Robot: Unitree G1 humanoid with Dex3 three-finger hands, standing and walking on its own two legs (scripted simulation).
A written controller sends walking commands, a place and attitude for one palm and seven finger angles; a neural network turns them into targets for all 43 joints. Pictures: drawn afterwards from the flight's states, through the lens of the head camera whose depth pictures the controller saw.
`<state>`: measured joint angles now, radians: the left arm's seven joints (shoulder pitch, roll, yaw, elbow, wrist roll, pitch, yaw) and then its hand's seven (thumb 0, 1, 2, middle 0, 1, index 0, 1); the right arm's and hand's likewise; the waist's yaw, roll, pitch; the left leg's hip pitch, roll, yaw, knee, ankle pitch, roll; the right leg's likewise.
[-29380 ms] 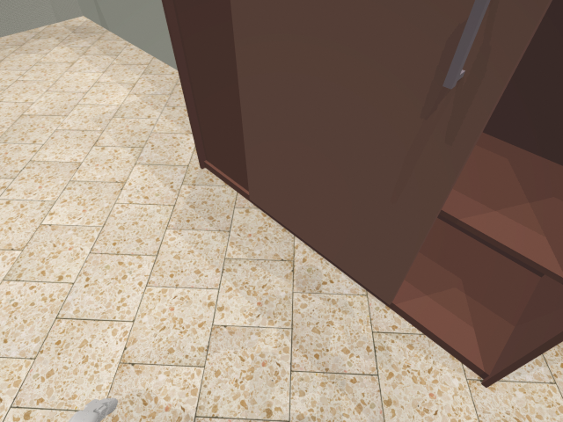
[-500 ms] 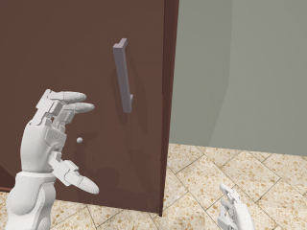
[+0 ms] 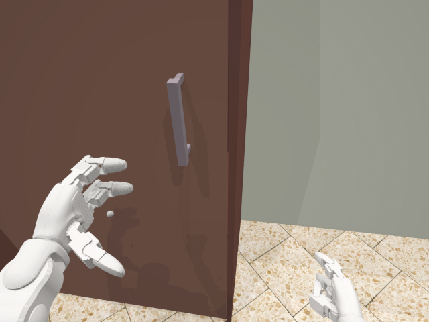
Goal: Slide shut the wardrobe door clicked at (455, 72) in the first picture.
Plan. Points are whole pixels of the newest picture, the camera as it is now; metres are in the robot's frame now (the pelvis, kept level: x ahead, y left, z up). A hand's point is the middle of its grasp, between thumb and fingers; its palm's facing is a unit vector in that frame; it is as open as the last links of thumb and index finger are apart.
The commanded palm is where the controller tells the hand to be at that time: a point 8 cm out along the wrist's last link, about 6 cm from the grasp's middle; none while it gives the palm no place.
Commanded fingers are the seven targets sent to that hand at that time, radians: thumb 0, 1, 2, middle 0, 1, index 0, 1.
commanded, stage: draw the hand back to the body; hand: left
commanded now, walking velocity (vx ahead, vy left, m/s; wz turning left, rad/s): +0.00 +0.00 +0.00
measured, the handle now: (181, 121) +0.39 +0.12 +0.24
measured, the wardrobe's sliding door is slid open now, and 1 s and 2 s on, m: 0.00 0.00 0.00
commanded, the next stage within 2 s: step back with the hand held close in 1.12 s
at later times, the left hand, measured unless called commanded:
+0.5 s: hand (87, 217) +0.21 +0.23 +0.17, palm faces +0.38 -0.85 -0.37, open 11.2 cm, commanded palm +0.15 +0.27 +0.19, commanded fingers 0.00 0.50 0.71 -0.21 -0.53 -0.21 -0.53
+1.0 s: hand (67, 216) +0.21 +0.27 +0.16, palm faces +0.43 -0.83 -0.36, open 7.5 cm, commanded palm +0.16 +0.31 +0.18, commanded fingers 0.00 0.90 0.90 -0.20 -0.30 -0.20 -0.30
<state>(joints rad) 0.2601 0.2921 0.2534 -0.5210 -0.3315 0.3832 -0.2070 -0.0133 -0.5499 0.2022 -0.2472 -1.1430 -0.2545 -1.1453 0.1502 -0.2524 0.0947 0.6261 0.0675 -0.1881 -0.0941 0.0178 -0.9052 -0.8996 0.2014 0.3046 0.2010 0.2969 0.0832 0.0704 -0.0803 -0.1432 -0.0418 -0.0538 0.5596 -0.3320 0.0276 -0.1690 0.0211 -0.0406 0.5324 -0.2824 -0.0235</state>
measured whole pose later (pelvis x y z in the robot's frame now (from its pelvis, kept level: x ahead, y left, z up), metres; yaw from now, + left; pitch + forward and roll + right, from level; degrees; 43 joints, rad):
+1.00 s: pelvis +0.02 +0.02 +0.01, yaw -1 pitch -4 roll -1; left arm 0.44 0.33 0.30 -0.38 -0.07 -0.07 0.10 0.01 0.86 0.88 -0.21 -0.32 -0.21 -0.32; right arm 0.18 -0.22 0.03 0.64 -0.01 -0.12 -0.06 0.02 -0.91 -0.90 0.20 0.30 0.20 0.30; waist 0.09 0.06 0.01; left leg -0.07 -0.05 -0.03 0.45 -0.30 0.05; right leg -0.11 0.01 -0.01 0.42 -0.25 0.00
